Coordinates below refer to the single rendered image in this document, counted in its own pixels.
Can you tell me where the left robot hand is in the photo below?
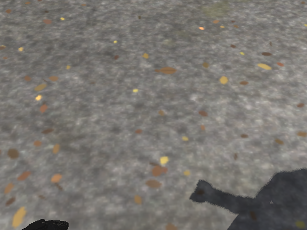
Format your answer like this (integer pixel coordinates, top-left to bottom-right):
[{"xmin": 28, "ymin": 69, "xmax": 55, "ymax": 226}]
[{"xmin": 22, "ymin": 218, "xmax": 69, "ymax": 230}]

